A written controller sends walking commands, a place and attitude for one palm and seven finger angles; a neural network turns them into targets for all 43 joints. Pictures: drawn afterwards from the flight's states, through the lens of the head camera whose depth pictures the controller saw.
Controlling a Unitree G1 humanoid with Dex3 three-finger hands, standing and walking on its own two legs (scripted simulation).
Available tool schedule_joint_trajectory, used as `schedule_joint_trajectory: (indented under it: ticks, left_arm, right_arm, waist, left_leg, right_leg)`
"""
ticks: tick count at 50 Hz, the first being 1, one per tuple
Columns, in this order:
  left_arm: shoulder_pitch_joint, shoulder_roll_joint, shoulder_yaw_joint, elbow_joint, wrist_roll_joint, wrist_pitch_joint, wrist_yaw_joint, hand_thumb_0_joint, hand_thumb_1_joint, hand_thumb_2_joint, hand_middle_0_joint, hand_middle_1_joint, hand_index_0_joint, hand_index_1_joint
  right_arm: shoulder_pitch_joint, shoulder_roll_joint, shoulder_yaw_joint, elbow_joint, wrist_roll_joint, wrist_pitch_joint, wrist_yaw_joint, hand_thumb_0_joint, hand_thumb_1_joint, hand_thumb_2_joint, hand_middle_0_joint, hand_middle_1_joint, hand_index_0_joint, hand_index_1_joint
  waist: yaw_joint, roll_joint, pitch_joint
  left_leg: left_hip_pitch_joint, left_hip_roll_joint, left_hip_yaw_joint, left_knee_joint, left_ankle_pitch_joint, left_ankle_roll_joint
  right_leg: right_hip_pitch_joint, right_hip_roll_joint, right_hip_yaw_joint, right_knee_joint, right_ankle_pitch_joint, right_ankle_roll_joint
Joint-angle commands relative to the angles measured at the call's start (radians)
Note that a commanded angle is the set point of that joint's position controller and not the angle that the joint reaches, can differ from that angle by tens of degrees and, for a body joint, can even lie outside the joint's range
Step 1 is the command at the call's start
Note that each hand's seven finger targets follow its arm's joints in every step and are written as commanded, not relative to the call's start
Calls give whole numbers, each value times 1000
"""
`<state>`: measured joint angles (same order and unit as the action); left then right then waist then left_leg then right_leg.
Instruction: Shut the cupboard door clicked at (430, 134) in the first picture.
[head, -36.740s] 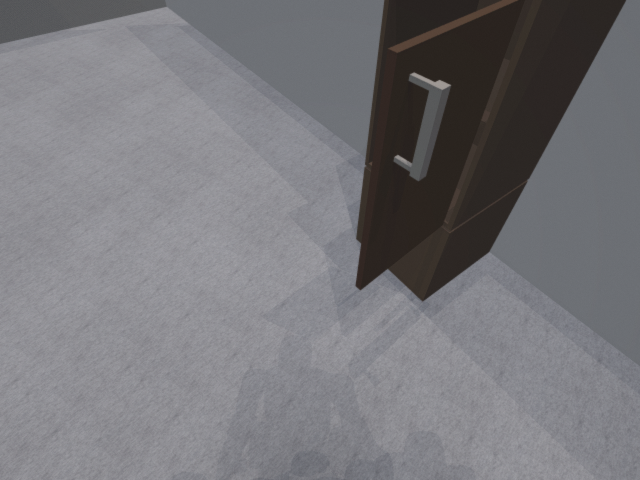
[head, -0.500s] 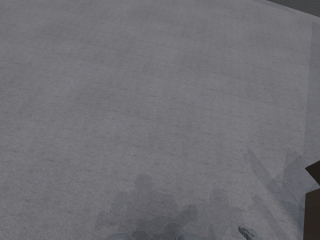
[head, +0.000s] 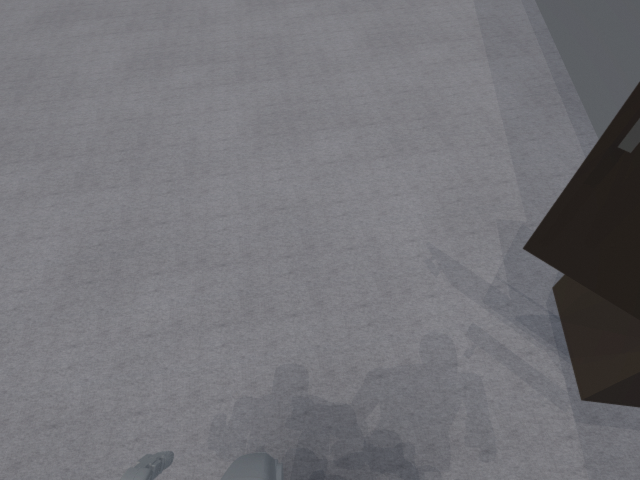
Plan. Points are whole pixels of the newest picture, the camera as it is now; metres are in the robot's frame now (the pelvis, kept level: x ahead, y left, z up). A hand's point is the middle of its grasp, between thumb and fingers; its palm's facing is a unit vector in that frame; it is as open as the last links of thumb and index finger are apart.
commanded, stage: turn to face it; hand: left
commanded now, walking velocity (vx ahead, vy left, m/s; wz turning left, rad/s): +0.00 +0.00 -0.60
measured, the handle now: out of the picture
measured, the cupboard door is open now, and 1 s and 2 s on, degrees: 52 52 52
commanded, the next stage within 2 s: take the last steps up to it in 1.20 s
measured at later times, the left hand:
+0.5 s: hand (180, 447) +0.18 +0.22 -0.16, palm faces -0.26 -0.95 -0.20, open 7.4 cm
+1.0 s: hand (229, 420) +0.22 +0.16 -0.18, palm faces -0.50 -0.85 -0.20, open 7.4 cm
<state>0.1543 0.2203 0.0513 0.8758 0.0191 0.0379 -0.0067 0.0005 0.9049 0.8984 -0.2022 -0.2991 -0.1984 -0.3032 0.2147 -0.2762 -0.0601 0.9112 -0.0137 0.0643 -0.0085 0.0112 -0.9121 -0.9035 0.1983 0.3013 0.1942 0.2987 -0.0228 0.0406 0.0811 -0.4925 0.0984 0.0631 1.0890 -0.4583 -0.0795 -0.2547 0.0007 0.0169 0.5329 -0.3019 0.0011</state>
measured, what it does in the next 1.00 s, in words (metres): steps on the spot, turning right: left foot, then right foot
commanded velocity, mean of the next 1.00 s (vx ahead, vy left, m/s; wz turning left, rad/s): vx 0.00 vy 0.00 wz -0.53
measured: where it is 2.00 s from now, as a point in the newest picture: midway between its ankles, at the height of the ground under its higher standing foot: outside the picture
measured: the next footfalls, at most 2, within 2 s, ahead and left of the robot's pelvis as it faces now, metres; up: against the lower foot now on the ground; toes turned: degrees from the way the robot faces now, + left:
left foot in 0.20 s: +0.09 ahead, +0.14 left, +0.00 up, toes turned -3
right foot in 0.64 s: +0.00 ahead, -0.11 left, +0.00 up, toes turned -27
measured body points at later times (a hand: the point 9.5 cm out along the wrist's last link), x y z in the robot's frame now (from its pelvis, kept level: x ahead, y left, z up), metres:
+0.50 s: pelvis +0.03 +0.04 +0.01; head +0.08 +0.05 +0.46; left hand +0.19 +0.27 -0.14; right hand +0.02 -0.22 -0.12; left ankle +0.05 +0.14 -0.73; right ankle -0.05 -0.10 -0.66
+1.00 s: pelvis +0.06 +0.03 -0.01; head +0.10 +0.02 +0.44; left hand +0.25 +0.20 -0.16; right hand +0.00 -0.25 -0.13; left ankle +0.13 +0.12 -0.74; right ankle -0.04 -0.09 -0.73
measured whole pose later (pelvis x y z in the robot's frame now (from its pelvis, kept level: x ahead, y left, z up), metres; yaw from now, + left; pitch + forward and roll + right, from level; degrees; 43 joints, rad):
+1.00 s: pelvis +0.06 +0.03 -0.01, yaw -32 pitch +2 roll -2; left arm 0.20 0.22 0.06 0.93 0.02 0.05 -0.01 0.00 0.90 0.90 -0.21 -0.30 -0.20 -0.30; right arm 0.18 -0.24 -0.04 0.88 -0.01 0.02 -0.01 0.01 -0.91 -0.90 0.20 0.30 0.19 0.30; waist 0.00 -0.02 0.06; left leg -0.35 0.05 0.05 0.61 -0.29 -0.06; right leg -0.27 0.02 0.09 0.57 -0.33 0.04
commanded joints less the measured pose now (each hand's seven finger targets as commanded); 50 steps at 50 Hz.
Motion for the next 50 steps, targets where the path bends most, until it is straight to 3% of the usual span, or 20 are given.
schedule_joint_trajectory:
  ticks: [1,5,8,9,10,11,13,17,26,29,30,32,33,34,35,39,45,48,49,50]
  left_arm:
    - [22,218,55,-62,4,-24,16,0,900,900,-200,-300,-200,-300]
    - [21,240,65,-58,9,-16,13,0,900,900,-200,-300,-200,-300]
    - [-26,209,61,-62,-1,-7,10,0,900,900,-200,-300,-200,-300]
    - [-4,158,50,-75,-10,0,8,0,900,900,-200,-300,-200,-300]
    - [35,99,39,-87,-18,4,0,0,900,900,-200,-300,-200,-300]
    - [11,129,42,-89,-8,6,1,0,900,900,-200,-300,-200,-300]
    - [11,136,53,-69,5,11,-10,0,900,900,-200,-300,-200,-300]
    - [-8,103,50,-54,0,25,-30,0,900,900,-200,-300,-200,-300]
    - [-64,75,37,-78,1,17,-35,0,900,900,-200,-300,-200,-300]
    - [2,93,41,-61,0,6,-30,0,900,900,-200,-300,-200,-300]
    - [70,126,48,-40,3,-1,-25,0,900,900,-200,-300,-200,-300]
    - [167,299,79,-9,10,-22,0,0,900,900,-200,-300,-200,-300]
    - [192,306,80,-3,-1,-20,12,0,900,900,-200,-300,-200,-300]
    - [149,288,77,-14,-1,-16,16,0,900,900,-200,-300,-200,-300]
    - [93,259,77,-23,4,-23,25,0,900,900,-200,-300,-200,-300]
    - [13,204,52,-51,2,-28,22,0,900,900,-200,-300,-200,-300]
    - [21,226,60,-38,11,-21,14,0,900,900,-200,-300,-200,-300]
    - [-12,196,56,-30,0,-13,15,0,900,900,-200,-300,-200,-300]
    - [18,147,45,-40,-9,-8,13,0,900,900,-200,-300,-200,-300]
    - [62,88,33,-45,-17,-4,8,0,900,900,-200,-300,-200,-300]
  right_arm:
    - [-29,-59,-14,-100,0,-34,-2,0,-900,-900,200,300,200,300]
    - [-33,-53,-11,-114,8,-45,-9,0,-900,-900,200,300,200,300]
    - [70,-68,-15,-80,10,-58,-17,0,-900,-900,200,300,200,300]
    - [104,-136,-24,-73,1,-71,-22,0,-900,-900,200,300,200,300]
    - [132,-233,-42,-78,-12,-76,-25,0,-900,-900,200,300,200,300]
    - [142,-236,-38,-84,-18,-70,-29,0,-900,-900,200,300,200,300]
    - [50,-172,-19,-108,-19,-77,-35,0,-900,-900,200,300,200,300]
    - [31,-133,-13,-104,-19,-72,-37,0,-900,-900,200,300,200,300]
    - [73,-159,-40,-60,-19,-63,-20,0,-900,-900,200,300,200,300]
    - [41,-168,-46,-61,-13,-58,-14,0,-900,-900,200,300,200,300]
    - [19,-163,-46,-67,-6,-56,-9,0,-900,-900,200,300,200,300]
    - [-51,-45,-16,-138,1,-48,-2,0,-900,-900,200,300,200,300]
    - [-58,-81,-14,-146,2,-31,-10,0,-900,-900,200,300,200,300]
    - [-84,-51,-12,-148,3,-28,-8,0,-900,-900,200,300,200,300]
    - [-64,-55,-13,-131,0,-30,-14,0,-900,-900,200,300,200,300]
    - [-22,-62,-12,-89,0,-32,-2,0,-900,-900,200,300,200,300]
    - [-28,-47,-7,-96,6,-42,-6,0,-900,-900,200,300,200,300]
    - [75,-57,-7,-59,8,-60,-15,0,-900,-900,200,300,200,300]
    - [98,-117,-14,-50,0,-73,-20,0,-900,-900,200,300,200,300]
    - [128,-212,-31,-55,-14,-79,-23,0,-900,-900,200,300,200,300]
  waist:
    - [26,-193,-132]
    - [27,-209,-130]
    - [-28,-178,-139]
    - [-32,3,-173]
    - [-29,294,-199]
    - [-43,234,-194]
    - [2,176,-137]
    - [9,135,-109]
    - [-22,176,-129]
    - [21,155,-148]
    - [57,83,-166]
    - [111,-380,-131]
    - [118,-291,-131]
    - [96,-219,-75]
    - [63,-335,-97]
    - [17,-208,-143]
    - [20,-203,-121]
    - [-28,-179,-149]
    - [-22,-15,-181]
    - [-20,254,-206]
  left_leg:
    - [-44,-22,-20,-101,49,-17]
    - [55,-54,-11,-304,38,-11]
    - [303,-67,-12,-599,257,1]
    - [421,72,-148,-727,297,42]
    - [497,332,-398,-771,476,154]
    - [432,403,-415,-760,544,232]
    - [351,333,-305,-769,583,218]
    - [383,237,-83,-735,653,195]
    - [423,285,22,-682,633,199]
    - [367,274,70,-582,590,145]
    - [298,238,114,-486,508,99]
    - [-112,-5,134,-93,-207,-2]
    - [-124,8,3,41,-197,6]
    - [-179,22,-34,77,-134,9]
    - [-225,24,-52,96,-99,0]
    - [-53,0,-29,-19,43,-16]
    - [67,-51,-8,-296,50,-5]
    - [290,-64,-14,-605,273,7]
    - [410,50,-127,-712,352,43]
    - [488,285,-374,-744,565,148]
  right_leg:
    - [135,-212,215,-149,511,-176]
    - [91,-216,282,-119,489,-181]
    - [-60,-146,270,-25,366,-94]
    - [-163,-48,197,88,185,-40]
    - [-306,69,44,335,-274,25]
    - [-285,29,48,534,-357,23]
    - [-308,-15,47,674,-251,42]
    - [-293,-30,-15,631,-151,64]
    - [-155,-21,-107,263,-145,43]
    - [1,-8,-124,25,16,16]
    - [120,-23,-103,-89,138,0]
    - [278,-374,396,-200,626,-170]
    - [219,-418,393,-198,637,-232]
    - [194,-367,336,-204,540,-232]
    - [229,-329,360,-202,519,-216]
    - [131,-219,179,-149,549,-173]
    - [66,-217,254,-150,412,-182]
    - [-17,-160,235,-39,361,-102]
    - [-114,-73,174,59,219,-50]
    - [-246,51,38,260,-170,13]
